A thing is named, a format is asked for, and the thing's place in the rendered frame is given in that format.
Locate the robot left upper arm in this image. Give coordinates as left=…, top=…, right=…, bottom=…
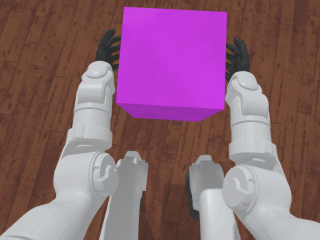
left=0, top=151, right=119, bottom=240

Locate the right robot forearm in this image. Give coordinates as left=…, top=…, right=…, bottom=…
left=225, top=71, right=287, bottom=181

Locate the robot right hand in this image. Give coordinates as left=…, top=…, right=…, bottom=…
left=225, top=37, right=250, bottom=83

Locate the robot left hand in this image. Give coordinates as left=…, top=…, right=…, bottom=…
left=95, top=28, right=122, bottom=72

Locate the robot right upper arm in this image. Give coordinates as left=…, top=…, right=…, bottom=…
left=221, top=164, right=320, bottom=240

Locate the left robot forearm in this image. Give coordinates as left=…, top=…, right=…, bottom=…
left=53, top=61, right=116, bottom=190

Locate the robot left thigh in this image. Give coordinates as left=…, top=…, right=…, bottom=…
left=99, top=156, right=149, bottom=240

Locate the carton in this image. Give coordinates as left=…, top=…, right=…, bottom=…
left=115, top=7, right=227, bottom=122

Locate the right robot foot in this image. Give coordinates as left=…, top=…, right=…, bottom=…
left=185, top=169, right=200, bottom=221

